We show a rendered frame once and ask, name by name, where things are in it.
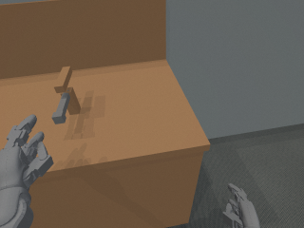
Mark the counter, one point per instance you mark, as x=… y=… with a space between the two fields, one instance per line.
x=130 y=150

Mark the robot left hand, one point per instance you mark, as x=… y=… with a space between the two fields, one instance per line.
x=19 y=166

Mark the tap lever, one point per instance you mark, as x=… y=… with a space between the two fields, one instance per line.
x=59 y=117

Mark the robot left forearm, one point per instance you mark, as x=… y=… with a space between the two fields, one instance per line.
x=15 y=211

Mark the robot right hand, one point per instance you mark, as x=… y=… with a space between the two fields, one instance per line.
x=245 y=212

